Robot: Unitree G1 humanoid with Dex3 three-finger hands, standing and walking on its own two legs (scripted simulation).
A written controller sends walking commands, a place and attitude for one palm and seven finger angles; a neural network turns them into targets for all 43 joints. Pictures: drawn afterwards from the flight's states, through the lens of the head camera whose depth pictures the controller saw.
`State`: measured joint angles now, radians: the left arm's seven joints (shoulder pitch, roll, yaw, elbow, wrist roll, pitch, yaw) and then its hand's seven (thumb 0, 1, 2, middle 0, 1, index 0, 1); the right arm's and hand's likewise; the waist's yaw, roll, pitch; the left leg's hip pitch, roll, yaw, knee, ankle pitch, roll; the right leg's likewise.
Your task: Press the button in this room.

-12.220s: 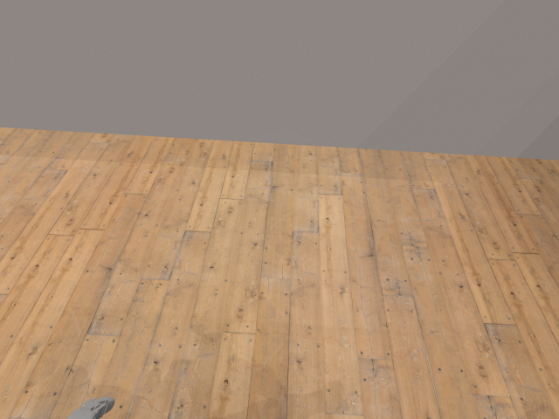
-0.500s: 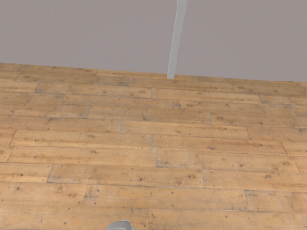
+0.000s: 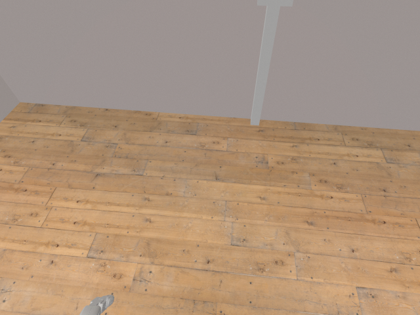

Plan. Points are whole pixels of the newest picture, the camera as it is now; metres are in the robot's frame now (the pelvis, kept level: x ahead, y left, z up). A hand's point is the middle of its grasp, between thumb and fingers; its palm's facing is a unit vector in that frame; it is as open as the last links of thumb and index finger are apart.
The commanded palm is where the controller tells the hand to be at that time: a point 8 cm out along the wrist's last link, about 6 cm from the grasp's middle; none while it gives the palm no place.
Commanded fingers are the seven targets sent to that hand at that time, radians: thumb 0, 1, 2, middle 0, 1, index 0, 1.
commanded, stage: stand and wait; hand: left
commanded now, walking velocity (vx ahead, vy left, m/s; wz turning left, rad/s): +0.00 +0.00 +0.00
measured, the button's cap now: out of the picture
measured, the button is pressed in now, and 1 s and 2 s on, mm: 0 0 0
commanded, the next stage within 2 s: turn or walk to find it in 0.20 s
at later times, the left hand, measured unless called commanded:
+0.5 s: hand out of the picture -0.06 +0.16 -0.17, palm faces +0.24 -0.94 -0.23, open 7.4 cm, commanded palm none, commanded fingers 0.00 0.90 0.90 -0.20 -0.30 -0.20 -0.30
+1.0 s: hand out of the picture -0.06 +0.21 -0.15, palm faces +0.32 -0.91 -0.27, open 7.4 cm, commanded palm none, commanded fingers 0.00 0.90 0.90 -0.20 -0.30 -0.20 -0.30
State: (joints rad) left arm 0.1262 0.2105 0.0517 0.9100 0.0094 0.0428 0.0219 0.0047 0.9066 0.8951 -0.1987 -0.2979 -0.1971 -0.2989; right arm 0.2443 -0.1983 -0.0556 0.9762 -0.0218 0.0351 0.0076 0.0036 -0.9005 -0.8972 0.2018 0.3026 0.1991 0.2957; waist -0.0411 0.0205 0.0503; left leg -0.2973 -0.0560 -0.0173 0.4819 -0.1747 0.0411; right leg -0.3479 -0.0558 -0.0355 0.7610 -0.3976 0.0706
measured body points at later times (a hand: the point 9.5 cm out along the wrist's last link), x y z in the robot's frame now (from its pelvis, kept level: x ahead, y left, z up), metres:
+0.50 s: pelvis -0.04 -0.03 +0.00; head -0.02 -0.03 +0.45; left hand -0.08 +0.21 -0.15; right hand +0.05 -0.26 -0.15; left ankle -0.10 +0.10 -0.71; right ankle +0.00 -0.12 -0.74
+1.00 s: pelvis -0.09 -0.02 +0.00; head -0.06 -0.02 +0.45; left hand -0.08 +0.26 -0.13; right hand +0.02 -0.23 -0.15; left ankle -0.10 +0.09 -0.74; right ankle -0.07 -0.14 -0.71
